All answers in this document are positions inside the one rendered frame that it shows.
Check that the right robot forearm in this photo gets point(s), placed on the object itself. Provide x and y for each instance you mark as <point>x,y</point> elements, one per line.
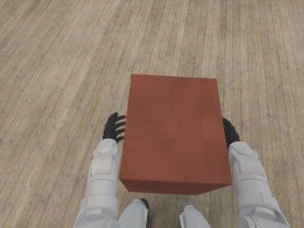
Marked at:
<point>254,196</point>

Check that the robot right hand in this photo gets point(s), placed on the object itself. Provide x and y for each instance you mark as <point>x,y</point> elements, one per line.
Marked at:
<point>231,135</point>

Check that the robot left shin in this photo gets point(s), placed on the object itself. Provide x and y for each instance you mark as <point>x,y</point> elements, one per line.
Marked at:
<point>138,201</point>

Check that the right robot upper arm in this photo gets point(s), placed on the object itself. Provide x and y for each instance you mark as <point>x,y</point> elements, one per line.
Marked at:
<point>250,221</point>

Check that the robot left thigh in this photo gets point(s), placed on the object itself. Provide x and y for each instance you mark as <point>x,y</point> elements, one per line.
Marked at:
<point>134,216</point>

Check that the carton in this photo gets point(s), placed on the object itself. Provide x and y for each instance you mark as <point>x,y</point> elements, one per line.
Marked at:
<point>174,140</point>

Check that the left robot upper arm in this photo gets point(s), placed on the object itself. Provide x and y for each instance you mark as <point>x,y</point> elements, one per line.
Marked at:
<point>100,223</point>

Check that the left robot forearm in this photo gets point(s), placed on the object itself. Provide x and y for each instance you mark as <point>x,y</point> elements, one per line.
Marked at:
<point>100,201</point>

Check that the robot left hand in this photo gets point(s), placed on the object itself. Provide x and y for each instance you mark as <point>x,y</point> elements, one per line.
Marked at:
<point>110,131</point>

